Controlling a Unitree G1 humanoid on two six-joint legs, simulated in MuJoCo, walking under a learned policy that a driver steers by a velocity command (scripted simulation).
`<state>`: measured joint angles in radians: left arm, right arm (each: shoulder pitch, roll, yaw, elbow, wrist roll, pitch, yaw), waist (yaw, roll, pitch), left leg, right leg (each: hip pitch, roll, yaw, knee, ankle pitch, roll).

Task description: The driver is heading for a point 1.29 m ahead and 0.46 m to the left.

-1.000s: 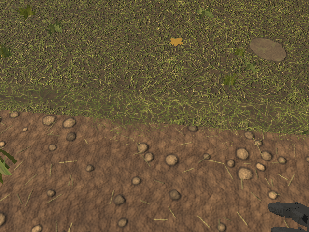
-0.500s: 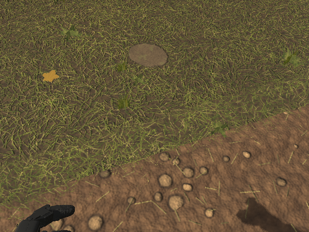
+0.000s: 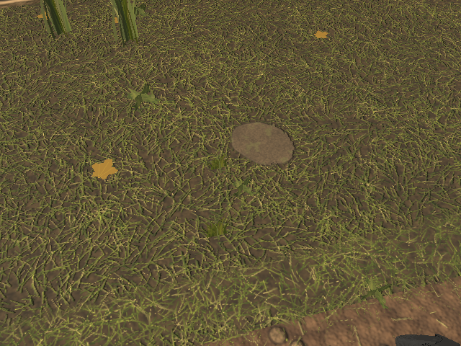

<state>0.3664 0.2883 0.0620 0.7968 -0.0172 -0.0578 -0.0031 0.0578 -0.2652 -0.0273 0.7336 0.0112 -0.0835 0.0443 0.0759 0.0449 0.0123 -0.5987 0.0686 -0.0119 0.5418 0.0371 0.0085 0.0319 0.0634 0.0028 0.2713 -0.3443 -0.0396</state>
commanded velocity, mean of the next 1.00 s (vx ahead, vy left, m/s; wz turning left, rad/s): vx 0.46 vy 0.00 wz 0.31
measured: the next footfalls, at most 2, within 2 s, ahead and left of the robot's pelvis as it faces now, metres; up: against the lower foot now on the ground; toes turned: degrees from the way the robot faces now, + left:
left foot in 0.06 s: +0.22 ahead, +0.13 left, +0.00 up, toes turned +2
right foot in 0.56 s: +0.49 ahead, -0.10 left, +0.00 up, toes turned +8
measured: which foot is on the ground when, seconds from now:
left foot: up 0.00-0.04, down 0.06-0.58, up 0.60-1.00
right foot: down 0.00-0.08, up 0.10-0.54, down 0.56-1.00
